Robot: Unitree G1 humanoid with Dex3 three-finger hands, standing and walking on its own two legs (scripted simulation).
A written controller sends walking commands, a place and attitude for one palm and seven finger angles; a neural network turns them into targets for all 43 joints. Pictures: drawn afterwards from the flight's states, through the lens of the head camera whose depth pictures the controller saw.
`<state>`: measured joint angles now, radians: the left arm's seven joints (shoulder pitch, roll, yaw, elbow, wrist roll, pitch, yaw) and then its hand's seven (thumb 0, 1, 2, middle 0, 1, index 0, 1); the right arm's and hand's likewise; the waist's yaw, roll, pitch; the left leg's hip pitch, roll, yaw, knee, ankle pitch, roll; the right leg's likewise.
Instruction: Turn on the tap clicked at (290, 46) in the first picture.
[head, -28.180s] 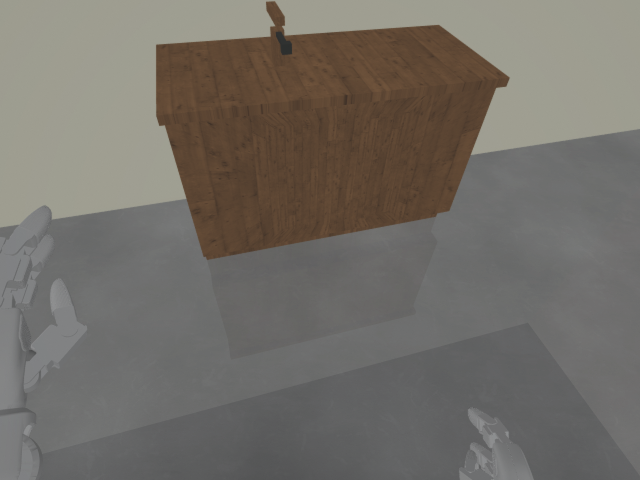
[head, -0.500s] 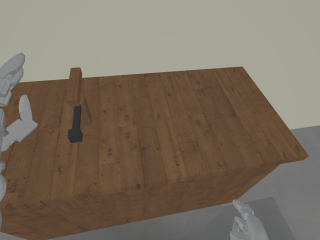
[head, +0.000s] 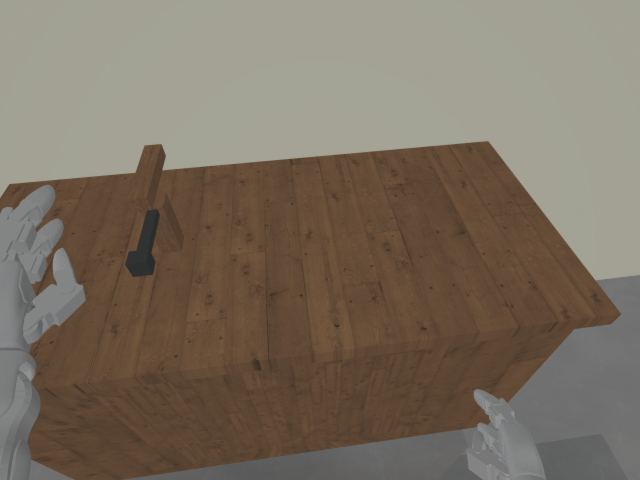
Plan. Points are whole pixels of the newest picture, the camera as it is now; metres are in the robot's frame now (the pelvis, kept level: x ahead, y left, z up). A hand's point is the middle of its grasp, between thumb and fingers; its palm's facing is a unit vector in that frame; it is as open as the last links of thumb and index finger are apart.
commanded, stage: turn the palm inward beside the body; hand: left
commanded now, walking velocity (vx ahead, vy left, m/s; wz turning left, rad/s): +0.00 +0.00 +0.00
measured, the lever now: (141, 263) +0.36 +0.31 +0.06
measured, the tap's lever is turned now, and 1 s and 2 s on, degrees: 0 0 0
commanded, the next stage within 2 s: reach beside the lever's end, fingers flat in 1.62 s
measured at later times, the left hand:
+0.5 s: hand (112, 327) +0.21 +0.24 +0.15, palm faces +0.36 -0.90 -0.23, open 7.4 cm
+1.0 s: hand (86, 360) +0.18 +0.25 +0.14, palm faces +0.44 -0.89 -0.15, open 7.4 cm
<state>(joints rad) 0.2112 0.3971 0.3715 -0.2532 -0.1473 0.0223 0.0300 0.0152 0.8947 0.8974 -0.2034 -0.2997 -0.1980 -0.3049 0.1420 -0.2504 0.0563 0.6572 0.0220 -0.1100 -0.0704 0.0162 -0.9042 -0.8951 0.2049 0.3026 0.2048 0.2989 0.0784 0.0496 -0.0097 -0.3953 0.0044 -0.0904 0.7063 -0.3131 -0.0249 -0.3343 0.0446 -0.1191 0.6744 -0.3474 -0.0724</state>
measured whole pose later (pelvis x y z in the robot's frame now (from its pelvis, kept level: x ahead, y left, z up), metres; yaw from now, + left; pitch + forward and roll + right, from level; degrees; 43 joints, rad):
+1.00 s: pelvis +0.00 +0.02 +0.00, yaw +0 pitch +0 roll -1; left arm 0.55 0.26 0.22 -0.52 -0.21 0.00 0.17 0.02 0.90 0.90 -0.21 -0.30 -0.20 -0.31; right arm 0.19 -0.22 0.07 0.63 0.04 -0.24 -0.09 0.02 -0.90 -0.90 0.20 0.30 0.20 0.30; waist 0.08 0.04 -0.05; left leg -0.42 -0.01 -0.07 0.75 -0.33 -0.01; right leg -0.36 0.02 -0.11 0.72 -0.36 -0.05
